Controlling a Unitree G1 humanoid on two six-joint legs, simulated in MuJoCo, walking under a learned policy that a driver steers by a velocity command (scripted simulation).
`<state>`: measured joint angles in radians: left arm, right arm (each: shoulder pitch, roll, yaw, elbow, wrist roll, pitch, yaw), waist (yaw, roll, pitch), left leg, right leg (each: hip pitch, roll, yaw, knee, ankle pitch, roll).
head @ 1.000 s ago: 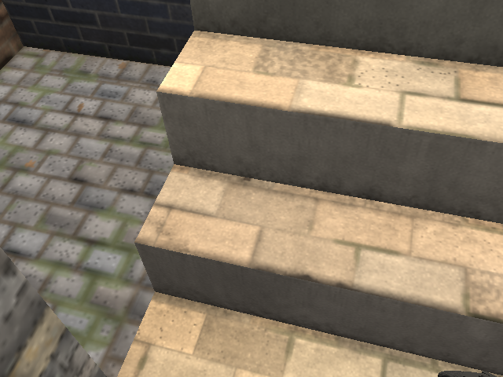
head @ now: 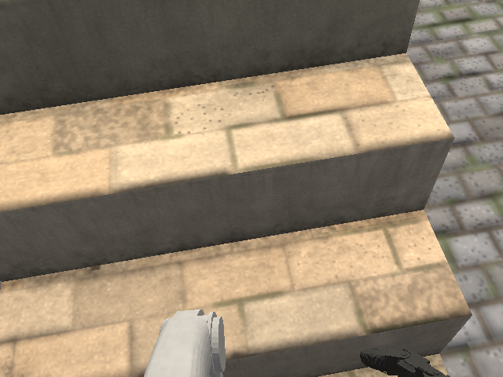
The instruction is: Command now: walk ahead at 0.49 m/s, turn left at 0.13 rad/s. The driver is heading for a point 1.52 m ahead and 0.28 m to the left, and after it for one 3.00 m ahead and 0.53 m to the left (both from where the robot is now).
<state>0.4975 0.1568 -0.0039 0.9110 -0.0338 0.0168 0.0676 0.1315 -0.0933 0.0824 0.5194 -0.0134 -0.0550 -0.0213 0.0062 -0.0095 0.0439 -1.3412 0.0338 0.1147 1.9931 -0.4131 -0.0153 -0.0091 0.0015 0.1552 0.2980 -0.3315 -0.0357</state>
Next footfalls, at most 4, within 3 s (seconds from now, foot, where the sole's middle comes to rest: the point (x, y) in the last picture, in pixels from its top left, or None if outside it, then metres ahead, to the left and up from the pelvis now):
0.06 left None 0.15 0.10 -0.57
0.62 right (309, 290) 0.47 -0.05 -0.35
1.14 left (68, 161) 0.61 0.35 -0.14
1.70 right None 0.89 0.07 0.08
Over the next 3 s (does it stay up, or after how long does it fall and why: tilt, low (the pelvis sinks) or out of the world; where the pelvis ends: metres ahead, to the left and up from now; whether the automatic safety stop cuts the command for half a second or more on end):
stays up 1.20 0.10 1.08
